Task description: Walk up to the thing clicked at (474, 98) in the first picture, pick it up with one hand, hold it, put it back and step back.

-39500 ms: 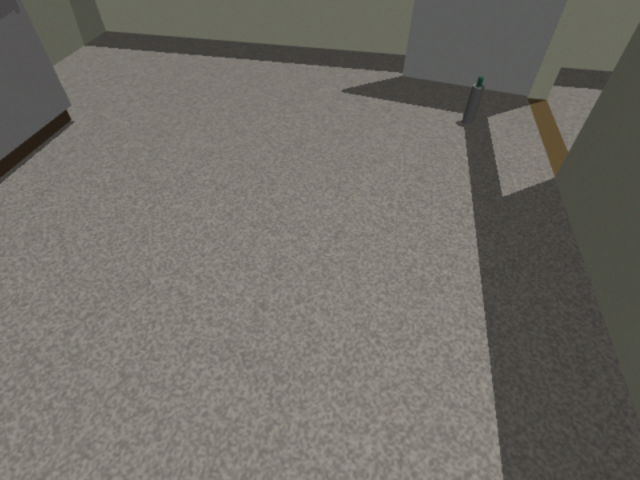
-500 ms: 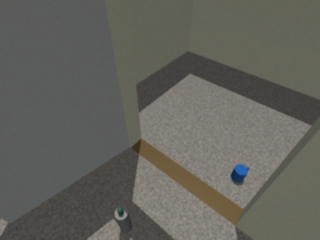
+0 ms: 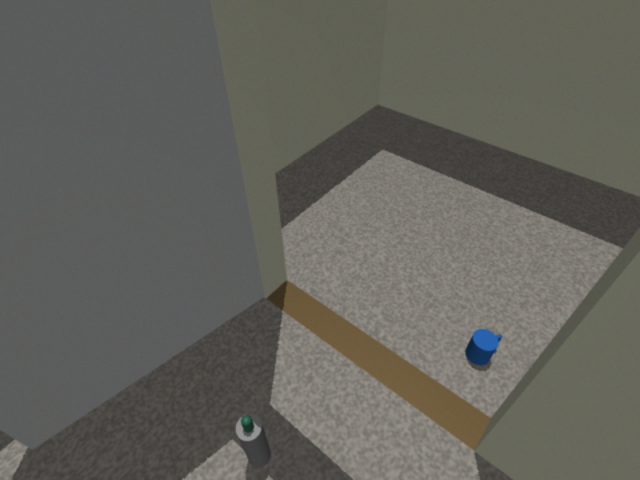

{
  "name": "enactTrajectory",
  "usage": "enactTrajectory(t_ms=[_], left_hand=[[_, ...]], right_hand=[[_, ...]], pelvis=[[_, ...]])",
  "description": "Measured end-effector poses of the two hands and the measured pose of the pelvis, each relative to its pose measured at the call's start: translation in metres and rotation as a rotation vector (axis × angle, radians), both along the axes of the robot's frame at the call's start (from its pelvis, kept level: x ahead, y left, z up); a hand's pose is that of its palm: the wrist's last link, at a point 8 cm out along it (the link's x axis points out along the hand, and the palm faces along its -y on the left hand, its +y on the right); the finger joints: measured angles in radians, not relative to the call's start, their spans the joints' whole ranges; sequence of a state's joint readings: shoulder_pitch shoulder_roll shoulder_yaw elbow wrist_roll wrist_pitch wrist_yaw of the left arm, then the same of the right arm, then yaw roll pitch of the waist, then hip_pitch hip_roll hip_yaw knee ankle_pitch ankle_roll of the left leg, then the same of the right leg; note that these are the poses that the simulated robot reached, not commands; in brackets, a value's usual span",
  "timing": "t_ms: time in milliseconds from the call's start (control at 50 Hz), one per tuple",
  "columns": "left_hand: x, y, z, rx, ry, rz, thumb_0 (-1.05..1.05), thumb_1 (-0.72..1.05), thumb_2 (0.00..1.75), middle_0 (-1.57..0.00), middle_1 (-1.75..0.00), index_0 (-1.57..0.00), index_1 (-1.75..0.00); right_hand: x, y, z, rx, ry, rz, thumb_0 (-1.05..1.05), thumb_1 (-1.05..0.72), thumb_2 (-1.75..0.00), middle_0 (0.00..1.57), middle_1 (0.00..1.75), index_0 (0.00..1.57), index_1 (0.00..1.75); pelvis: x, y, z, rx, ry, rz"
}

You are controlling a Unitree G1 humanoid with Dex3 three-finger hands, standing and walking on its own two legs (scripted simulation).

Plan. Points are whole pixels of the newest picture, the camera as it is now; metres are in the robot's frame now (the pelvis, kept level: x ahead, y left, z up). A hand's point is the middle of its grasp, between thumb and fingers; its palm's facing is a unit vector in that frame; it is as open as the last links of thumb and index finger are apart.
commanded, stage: stand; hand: left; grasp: from the side
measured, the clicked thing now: (253, 438) +0.40 +0.20 -0.64
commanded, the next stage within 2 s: step back in 1.32 s
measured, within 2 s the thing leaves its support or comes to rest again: neither
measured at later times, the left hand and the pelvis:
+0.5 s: hand out of the picture +0.09 +0.24 -0.15, palm faces -0.02 -0.94 -0.34, open 7.4 cm; pelvis +0.02 +0.00 +0.00, yaw -1 degrees
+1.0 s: hand out of the picture +0.11 +0.24 -0.15, palm faces -0.02 -0.94 -0.34, open 7.4 cm; pelvis +0.03 +0.00 +0.00, yaw -1 degrees
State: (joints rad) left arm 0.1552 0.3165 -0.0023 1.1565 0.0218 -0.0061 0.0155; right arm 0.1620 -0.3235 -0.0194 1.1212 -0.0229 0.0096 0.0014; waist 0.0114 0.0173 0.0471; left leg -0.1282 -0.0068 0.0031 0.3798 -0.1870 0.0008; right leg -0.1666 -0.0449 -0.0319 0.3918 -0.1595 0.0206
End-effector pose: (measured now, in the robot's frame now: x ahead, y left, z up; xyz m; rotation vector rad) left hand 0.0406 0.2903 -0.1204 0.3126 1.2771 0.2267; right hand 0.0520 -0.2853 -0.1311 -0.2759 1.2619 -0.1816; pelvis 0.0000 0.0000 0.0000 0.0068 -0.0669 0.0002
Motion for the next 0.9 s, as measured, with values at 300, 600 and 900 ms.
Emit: enactTrajectory(t_ms=[300, 600, 900], left_hand=[[0.021, -0.004, 0.001, -0.007, 0.007, -0.007, 0.01, 0.91, 0.9, -0.2, -0.3, -0.2, -0.3], [0.052, -0.006, 0.004, -0.014, -0.032, -0.022, 0.01, 0.91, 0.9, -0.2, -0.3, -0.2, -0.3], [0.061, -0.004, 0.005, -0.012, -0.038, -0.026, 0.01, 0.91, 0.9, -0.2, -0.3, -0.2, -0.3]], right_hand=[[0.01, -0.006, 0.002, -0.011, 0.016, -0.004, 0.01, -0.9, -0.9, 0.2, 0.3, 0.2, 0.3], [0.031, -0.008, 0.006, -0.016, -0.011, -0.006, 0.01, -0.9, -0.9, 0.2, 0.3, 0.2, 0.3], [0.035, -0.01, 0.008, -0.021, -0.01, -0.012, 0.01, -0.9, -0.9, 0.2, 0.3, 0.2, 0.3]], pelvis=[[0.012, -0.002, 0.002, 0.0, 0.01, -0.004], [0.023, -0.003, 0.004, -0.002, 0.017, -0.012], [0.029, -0.002, 0.004, -0.003, 0.021, -0.016]])
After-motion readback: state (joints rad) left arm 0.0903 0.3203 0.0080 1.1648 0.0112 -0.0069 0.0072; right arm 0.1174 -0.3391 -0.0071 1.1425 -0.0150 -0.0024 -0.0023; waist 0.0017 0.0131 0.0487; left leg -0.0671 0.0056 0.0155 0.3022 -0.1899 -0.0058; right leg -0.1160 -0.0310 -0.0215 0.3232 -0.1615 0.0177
